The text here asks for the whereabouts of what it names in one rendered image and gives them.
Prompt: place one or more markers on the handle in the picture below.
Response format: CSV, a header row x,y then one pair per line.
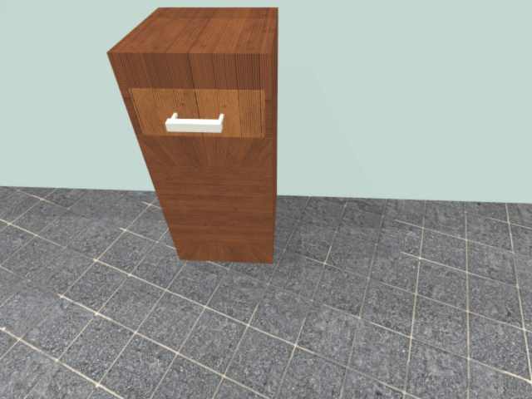
x,y
194,125

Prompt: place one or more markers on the drawer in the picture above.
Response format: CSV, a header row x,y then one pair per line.
x,y
244,110

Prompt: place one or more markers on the cabinet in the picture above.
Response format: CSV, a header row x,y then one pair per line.
x,y
218,194

